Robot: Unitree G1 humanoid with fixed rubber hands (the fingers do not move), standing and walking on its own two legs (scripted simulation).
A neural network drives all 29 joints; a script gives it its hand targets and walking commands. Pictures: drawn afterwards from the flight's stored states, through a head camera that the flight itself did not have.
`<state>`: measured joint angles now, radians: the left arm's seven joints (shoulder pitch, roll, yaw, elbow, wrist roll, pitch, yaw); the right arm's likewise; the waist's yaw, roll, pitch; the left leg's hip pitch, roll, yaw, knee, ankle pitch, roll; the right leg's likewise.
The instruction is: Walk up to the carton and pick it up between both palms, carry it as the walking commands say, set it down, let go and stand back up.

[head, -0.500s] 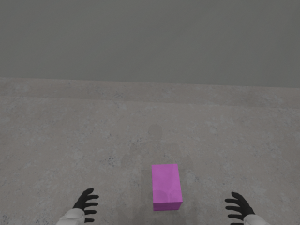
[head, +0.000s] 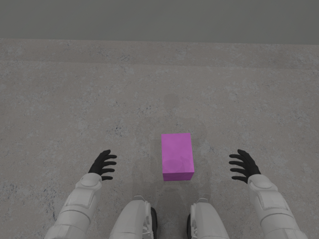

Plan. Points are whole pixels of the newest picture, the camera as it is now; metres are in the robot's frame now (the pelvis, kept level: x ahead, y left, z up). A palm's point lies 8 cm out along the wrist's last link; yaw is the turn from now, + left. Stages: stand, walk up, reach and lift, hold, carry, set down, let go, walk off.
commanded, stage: reach and lift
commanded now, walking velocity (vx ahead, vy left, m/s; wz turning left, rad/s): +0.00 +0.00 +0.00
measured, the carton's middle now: (176, 158) +0.48 -0.03 -0.59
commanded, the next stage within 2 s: none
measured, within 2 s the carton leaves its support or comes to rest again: neither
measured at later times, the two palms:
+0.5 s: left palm (118, 138) +0.41 +0.17 -0.14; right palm (225, 134) +0.43 -0.18 -0.15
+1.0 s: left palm (127, 136) +0.45 +0.16 -0.22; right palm (218, 134) +0.47 -0.18 -0.23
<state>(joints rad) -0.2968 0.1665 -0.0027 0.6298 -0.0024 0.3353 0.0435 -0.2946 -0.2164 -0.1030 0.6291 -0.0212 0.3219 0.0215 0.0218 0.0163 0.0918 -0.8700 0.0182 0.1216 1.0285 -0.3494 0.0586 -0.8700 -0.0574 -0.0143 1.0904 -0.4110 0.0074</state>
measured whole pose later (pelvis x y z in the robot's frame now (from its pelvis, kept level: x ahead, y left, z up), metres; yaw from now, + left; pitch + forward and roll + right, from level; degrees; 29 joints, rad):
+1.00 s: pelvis -0.01 +0.00 -0.07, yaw +1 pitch +39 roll +1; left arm -0.94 0.13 0.13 0.70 -0.03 0.08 0.18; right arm -1.00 -0.25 -0.19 0.83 0.04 0.03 -0.08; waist 0.02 0.00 0.15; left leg -1.59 0.02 0.10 1.25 -0.34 0.06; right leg -1.58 -0.05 -0.01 1.31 -0.40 0.00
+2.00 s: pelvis -0.06 -0.01 -0.31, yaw +2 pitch +31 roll +3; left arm -1.48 0.27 0.14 1.30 -0.23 0.00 0.18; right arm -1.46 -0.39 0.11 1.26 0.30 0.00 -0.13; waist 0.02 0.04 0.44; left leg -2.19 0.05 0.09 2.09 -0.45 0.06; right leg -2.18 -0.05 0.00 2.18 -0.55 -0.03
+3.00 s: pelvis -0.05 -0.01 -0.34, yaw +2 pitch +36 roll +2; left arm -1.58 0.16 0.10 1.41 -0.27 -0.09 0.18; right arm -1.55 -0.32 0.14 1.34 0.31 -0.09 -0.15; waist 0.02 0.04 0.39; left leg -2.33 0.05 0.08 2.17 -0.47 0.06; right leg -2.31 -0.02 0.00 2.24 -0.56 -0.03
